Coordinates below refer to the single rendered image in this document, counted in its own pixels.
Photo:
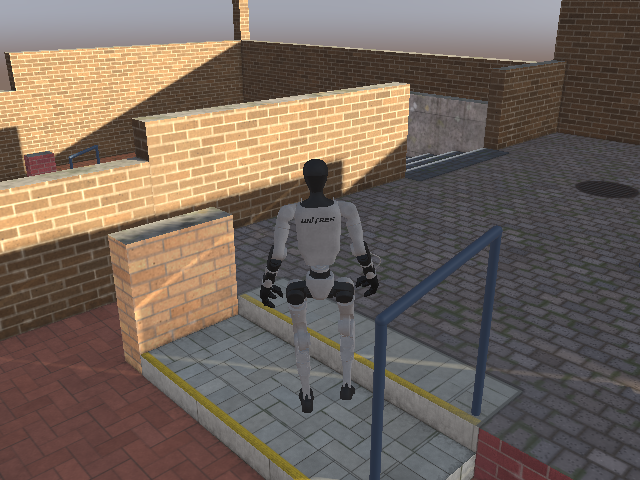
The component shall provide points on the right robot thigh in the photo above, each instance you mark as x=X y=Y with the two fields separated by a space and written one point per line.
x=345 y=296

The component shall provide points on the left robot hand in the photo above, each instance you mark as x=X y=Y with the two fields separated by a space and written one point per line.
x=265 y=293

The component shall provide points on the left robot forearm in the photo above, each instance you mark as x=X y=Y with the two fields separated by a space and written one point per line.
x=271 y=270

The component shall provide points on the right robot forearm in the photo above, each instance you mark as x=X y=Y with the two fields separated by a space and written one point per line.
x=366 y=263

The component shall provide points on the right robot upper arm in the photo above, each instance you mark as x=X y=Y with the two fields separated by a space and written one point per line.
x=349 y=211

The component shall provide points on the right robot hand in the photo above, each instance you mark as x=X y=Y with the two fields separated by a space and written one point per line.
x=366 y=282

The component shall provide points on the robot right foot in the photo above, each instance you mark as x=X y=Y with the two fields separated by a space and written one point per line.
x=346 y=393

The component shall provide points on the left robot upper arm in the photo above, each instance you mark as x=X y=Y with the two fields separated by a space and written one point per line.
x=285 y=214

